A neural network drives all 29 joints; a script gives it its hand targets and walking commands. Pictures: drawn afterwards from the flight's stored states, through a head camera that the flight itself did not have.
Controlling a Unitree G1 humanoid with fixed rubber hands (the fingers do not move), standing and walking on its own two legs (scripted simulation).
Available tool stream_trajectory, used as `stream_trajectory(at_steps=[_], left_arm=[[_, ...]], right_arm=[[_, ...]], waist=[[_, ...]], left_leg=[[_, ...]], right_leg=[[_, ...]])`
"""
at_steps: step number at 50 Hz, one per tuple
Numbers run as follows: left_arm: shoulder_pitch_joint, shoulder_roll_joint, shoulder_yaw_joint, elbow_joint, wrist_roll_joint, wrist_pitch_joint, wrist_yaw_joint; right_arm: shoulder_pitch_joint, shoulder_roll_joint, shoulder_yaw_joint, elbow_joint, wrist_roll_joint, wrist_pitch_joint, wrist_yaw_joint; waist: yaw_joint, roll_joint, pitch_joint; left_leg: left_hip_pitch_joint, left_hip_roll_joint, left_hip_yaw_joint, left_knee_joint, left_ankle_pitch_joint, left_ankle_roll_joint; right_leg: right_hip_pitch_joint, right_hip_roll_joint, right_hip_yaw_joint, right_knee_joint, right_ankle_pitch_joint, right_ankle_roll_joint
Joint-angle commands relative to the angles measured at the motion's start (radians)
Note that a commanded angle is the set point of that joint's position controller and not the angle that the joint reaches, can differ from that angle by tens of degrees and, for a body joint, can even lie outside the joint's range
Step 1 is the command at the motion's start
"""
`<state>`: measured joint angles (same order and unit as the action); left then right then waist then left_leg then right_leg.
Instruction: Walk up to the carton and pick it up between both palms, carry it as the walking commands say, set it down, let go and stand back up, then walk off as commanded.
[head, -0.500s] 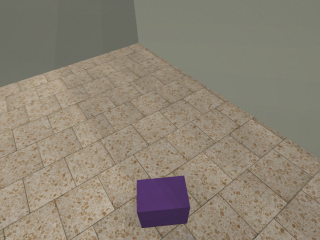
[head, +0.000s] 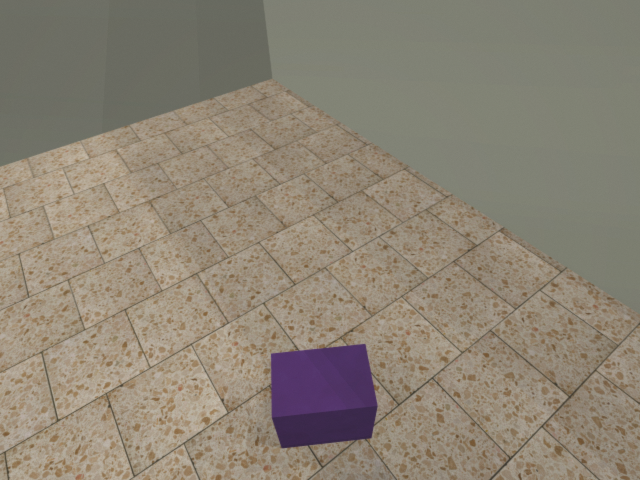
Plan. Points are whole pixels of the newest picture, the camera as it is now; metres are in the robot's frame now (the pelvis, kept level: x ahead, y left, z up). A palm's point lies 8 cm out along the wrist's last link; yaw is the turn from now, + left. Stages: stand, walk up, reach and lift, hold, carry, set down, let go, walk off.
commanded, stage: stand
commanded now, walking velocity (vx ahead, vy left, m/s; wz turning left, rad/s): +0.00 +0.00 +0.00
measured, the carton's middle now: (322, 397) +0.50 +0.04 -0.65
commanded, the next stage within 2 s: walk off in 0.46 s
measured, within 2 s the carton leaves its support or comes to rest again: neither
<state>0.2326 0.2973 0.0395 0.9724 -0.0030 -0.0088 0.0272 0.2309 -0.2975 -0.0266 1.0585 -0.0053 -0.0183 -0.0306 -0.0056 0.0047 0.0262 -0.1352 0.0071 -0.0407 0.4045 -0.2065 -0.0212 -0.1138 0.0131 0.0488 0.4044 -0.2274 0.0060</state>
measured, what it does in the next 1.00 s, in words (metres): shifts its weight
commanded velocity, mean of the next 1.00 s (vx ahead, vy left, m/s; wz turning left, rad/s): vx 0.00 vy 0.08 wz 0.00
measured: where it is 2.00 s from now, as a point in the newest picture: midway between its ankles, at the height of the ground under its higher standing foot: outside the picture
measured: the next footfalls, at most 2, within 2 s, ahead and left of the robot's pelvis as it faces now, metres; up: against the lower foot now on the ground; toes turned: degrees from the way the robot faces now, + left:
right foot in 1.30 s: +0.01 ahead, +0.01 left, +0.00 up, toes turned -6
left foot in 1.64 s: +0.04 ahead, +0.36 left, +0.00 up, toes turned +6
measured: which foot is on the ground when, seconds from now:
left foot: down 0.00-1.00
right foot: down 0.00-1.00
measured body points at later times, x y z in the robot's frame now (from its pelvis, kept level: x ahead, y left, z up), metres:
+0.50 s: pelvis +0.00 +0.00 +0.00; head -0.01 +0.00 +0.45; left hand +0.07 +0.30 -0.13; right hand +0.05 -0.29 -0.13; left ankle +0.01 +0.13 -0.74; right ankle +0.00 -0.12 -0.74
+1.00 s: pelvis +0.00 +0.06 -0.02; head +0.00 +0.07 +0.43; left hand +0.04 +0.33 -0.16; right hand -0.01 -0.23 -0.15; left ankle -0.02 +0.16 -0.75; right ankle +0.00 -0.12 -0.74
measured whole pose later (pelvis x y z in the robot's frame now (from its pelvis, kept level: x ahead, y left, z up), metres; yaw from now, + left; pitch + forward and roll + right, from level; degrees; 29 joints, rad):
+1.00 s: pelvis +0.00 +0.06 -0.02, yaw +1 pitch -1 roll +0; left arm 0.21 0.27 0.03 1.01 0.03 0.05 0.05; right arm 0.30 -0.28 -0.04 1.10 -0.03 0.05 -0.02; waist 0.01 -0.03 0.01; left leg -0.24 -0.01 0.04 0.58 -0.32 0.00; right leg -0.26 -0.08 0.07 0.58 -0.31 0.06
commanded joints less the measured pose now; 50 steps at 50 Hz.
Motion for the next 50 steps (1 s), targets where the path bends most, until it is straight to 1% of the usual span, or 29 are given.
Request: stream_trajectory(at_steps=[1,4,6,7,10,11,13,15,16,17,20,23,24,25,27,29,30,31,34,35,39,40,41,42,45,47,48,49,50], left_arm=[[-0.031,0.181,0.037,-0.052,-0.001,-0.020,0.008],[-0.001,0.167,0.025,-0.031,-0.006,-0.017,0.012],[-0.017,0.146,0.023,-0.041,0.003,-0.009,0.008],[-0.010,0.168,0.029,-0.043,0.002,-0.011,0.015],[-0.025,0.178,0.028,-0.037,-0.003,-0.021,0.014],[-0.048,0.153,0.021,-0.038,0.003,-0.020,0.011],[-0.032,0.153,0.015,-0.032,-0.002,-0.016,0.012],[-0.027,0.188,0.025,-0.028,0.001,-0.020,0.013],[-0.028,0.168,0.019,-0.024,0.002,-0.016,0.012],[-0.016,0.200,0.029,-0.024,0.003,-0.019,0.017],[-0.008,0.192,0.019,-0.014,0.000,-0.021,0.016],[-0.055,0.204,0.028,-0.028,0.000,-0.024,0.013],[-0.037,0.181,0.026,-0.018,-0.002,-0.019,0.009],[-0.020,0.174,0.014,-0.007,-0.005,-0.019,0.011],[0.001,0.188,0.025,0.001,-0.010,-0.018,0.012],[-0.023,0.209,0.029,-0.011,-0.002,-0.020,0.011],[-0.033,0.186,0.017,-0.002,-0.006,-0.023,0.015],[-0.021,0.190,0.015,-0.001,-0.001,-0.019,0.015],[-0.020,0.083,-0.013,0.023,0.007,0.000,-0.004],[0.015,0.063,-0.028,0.011,0.020,0.009,-0.007],[0.002,0.178,0.003,-0.001,0.033,0.024,0.008],[-0.001,0.201,0.010,0.006,0.031,0.025,0.017],[-0.011,0.194,0.015,-0.003,0.035,0.029,0.023],[-0.044,0.221,0.017,-0.010,0.031,0.027,0.025],[-0.095,0.197,0.022,-0.027,0.043,0.038,0.036],[-0.068,0.205,0.034,-0.016,0.033,0.052,0.036],[-0.068,0.190,0.035,-0.012,0.040,0.057,0.031],[-0.021,0.102,0.026,-0.006,0.036,0.062,0.038],[0.007,0.039,0.010,-0.019,0.026,0.069,0.044]], right_arm=[[0.008,-0.156,-0.031,-0.037,-0.001,-0.015,-0.004],[-0.001,-0.144,-0.029,-0.015,-0.001,-0.010,-0.009],[-0.003,-0.167,-0.035,-0.035,0.009,-0.004,-0.008],[-0.019,-0.180,-0.039,-0.026,-0.002,-0.002,-0.008],[-0.061,-0.173,-0.034,-0.049,0.000,-0.017,-0.004],[-0.055,-0.169,-0.042,-0.044,0.005,-0.014,-0.002],[-0.050,-0.207,-0.048,-0.032,0.000,-0.005,-0.010],[-0.045,-0.172,-0.041,-0.031,0.002,-0.009,-0.002],[-0.025,-0.196,-0.045,-0.028,-0.004,-0.012,-0.002],[-0.004,-0.182,-0.046,-0.014,0.005,-0.015,0.000],[-0.008,-0.149,-0.034,-0.018,0.007,-0.009,-0.001],[-0.036,-0.222,-0.051,-0.015,0.011,-0.009,-0.004],[-0.088,-0.198,-0.045,-0.036,-0.001,-0.011,-0.003],[-0.054,-0.163,-0.036,-0.034,0.008,-0.012,0.000],[-0.031,-0.166,-0.027,-0.010,0.004,-0.012,0.000],[-0.060,-0.208,-0.044,-0.030,0.001,-0.010,-0.006],[-0.055,-0.195,-0.040,-0.023,0.010,-0.008,0.000],[-0.031,-0.199,-0.041,-0.014,0.009,-0.008,-0.003],[0.019,-0.057,0.002,0.060,0.008,0.023,0.002],[0.021,-0.092,-0.005,0.041,0.003,0.043,0.005],[0.028,-0.110,-0.011,0.046,0.009,0.053,-0.002],[0.040,-0.121,-0.021,0.044,-0.003,0.058,-0.008],[0.062,-0.142,-0.026,0.032,0.004,0.060,-0.008],[0.060,-0.114,-0.022,0.041,-0.005,0.063,-0.004],[0.100,-0.085,-0.031,0.014,-0.016,0.073,0.003],[0.158,-0.080,-0.031,0.022,-0.023,0.072,0.007],[0.201,-0.036,-0.024,0.037,-0.019,0.069,0.011],[0.210,-0.092,-0.033,0.030,-0.036,0.063,0.009],[0.209,-0.122,-0.031,0.017,-0.026,0.060,0.005]], waist=[[-0.006,-0.002,0.019],[0.004,-0.003,0.024],[-0.002,0.008,0.031],[0.011,-0.040,0.033],[0.011,-0.020,-0.003],[-0.012,-0.012,0.004],[-0.008,0.041,0.025],[-0.005,-0.003,0.025],[0.000,0.032,0.022],[-0.007,-0.040,0.022],[-0.012,0.015,0.012],[-0.006,-0.065,0.022],[0.019,0.006,0.015],[0.002,0.029,0.014],[0.010,-0.021,0.020],[0.014,0.020,0.024],[0.008,-0.035,0.028],[-0.002,0.010,-0.021],[0.013,-0.029,0.017],[0.022,0.010,0.024],[0.024,-0.129,0.033],[0.035,-0.097,0.025],[0.024,-0.160,0.046],[0.027,-0.140,0.042],[-0.003,-0.232,0.048],[-0.009,-0.187,0.034],[-0.028,-0.103,0.064],[-0.023,0.161,0.063],[-0.008,0.322,0.001]], left_leg=[[-0.013,0.083,-0.066,-0.072,0.106,0.024],[-0.005,0.090,-0.071,-0.069,0.077,0.026],[0.000,0.074,-0.058,-0.071,0.069,0.016],[-0.011,0.083,-0.067,-0.082,0.069,0.022],[-0.005,0.090,-0.081,-0.080,0.079,0.023],[0.001,0.082,-0.063,-0.095,0.050,0.023],[-0.018,0.084,-0.063,-0.097,0.051,0.024],[0.001,0.091,-0.081,-0.092,0.051,0.028],[0.005,0.090,-0.066,-0.099,0.082,0.026],[0.010,0.098,-0.093,-0.095,0.076,0.026],[0.027,0.096,-0.070,-0.084,0.091,0.023],[-0.013,0.085,-0.071,-0.101,0.080,0.020],[0.006,0.090,-0.061,-0.091,0.082,0.027],[0.018,0.094,-0.064,-0.097,0.100,0.020],[0.000,0.095,-0.072,-0.093,0.088,0.026],[-0.016,0.085,-0.046,-0.094,0.078,0.022],[-0.005,0.096,-0.080,-0.112,0.086,0.022],[0.034,0.097,-0.060,-0.094,0.091,0.027],[-0.011,0.065,-0.044,-0.098,0.048,0.005],[-0.027,0.058,-0.026,-0.088,0.056,-0.002],[-0.046,0.035,0.000,0.039,0.002,-0.012],[-0.082,0.031,0.003,0.090,-0.022,-0.015],[-0.068,0.023,0.016,0.161,-0.084,-0.019],[-0.116,0.017,0.017,0.207,-0.122,-0.017],[-0.123,0.035,0.038,0.311,-0.196,-0.005],[-0.068,0.040,0.055,0.171,-0.133,0.002],[-0.053,0.041,0.046,0.063,-0.048,0.008],[-0.014,0.168,-0.155,-0.093,0.082,0.040],[0.008,0.261,-0.256,-0.134,0.265,0.111]], right_leg=[[-0.031,-0.087,0.067,-0.076,0.074,-0.006],[-0.032,-0.098,0.069,-0.076,0.131,-0.009],[-0.066,-0.096,0.080,-0.094,0.037,-0.007],[-0.053,-0.089,0.077,-0.096,0.041,-0.005],[-0.027,-0.091,0.074,-0.094,0.086,-0.004],[-0.047,-0.099,0.078,-0.098,0.073,-0.004],[-0.044,-0.106,0.083,-0.095,0.107,-0.005],[-0.069,-0.101,0.086,-0.095,0.071,-0.009],[-0.045,-0.104,0.083,-0.095,0.074,-0.014],[-0.055,-0.099,0.076,-0.093,0.062,-0.010],[-0.043,-0.105,0.092,-0.100,0.097,-0.010],[-0.025,-0.099,0.071,-0.101,0.096,-0.004],[-0.035,-0.101,0.081,-0.099,0.097,-0.010],[-0.041,-0.101,0.080,-0.103,0.094,-0.014],[-0.007,-0.109,0.077,-0.103,0.116,-0.006],[-0.019,-0.107,0.090,-0.106,0.107,-0.013],[-0.017,-0.104,0.071,-0.102,0.089,-0.013],[-0.013,-0.112,0.083,-0.103,0.122,-0.011],[-0.042,-0.118,0.096,-0.120,0.073,-0.004],[-0.042,-0.129,0.107,-0.103,0.093,-0.007],[-0.124,-0.203,0.181,-0.123,0.075,-0.037],[-0.116,-0.261,0.234,-0.120,0.035,-0.079],[-0.175,-0.289,0.252,-0.130,0.054,-0.101],[-0.160,-0.319,0.271,-0.110,0.080,-0.132],[-0.248,-0.336,0.259,-0.093,0.090,-0.155],[-0.253,-0.282,0.188,-0.028,0.072,-0.096],[-0.280,-0.226,0.126,0.060,0.063,-0.074],[-0.343,-0.099,0.012,0.276,-0.033,-0.012],[-0.408,0.003,-0.094,0.500,-0.331,0.033]])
